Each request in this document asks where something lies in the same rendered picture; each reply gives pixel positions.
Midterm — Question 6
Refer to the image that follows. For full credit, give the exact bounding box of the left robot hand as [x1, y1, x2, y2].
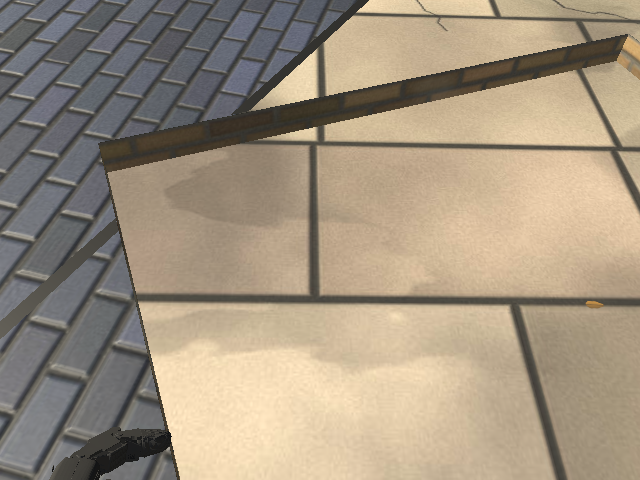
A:
[49, 427, 172, 480]

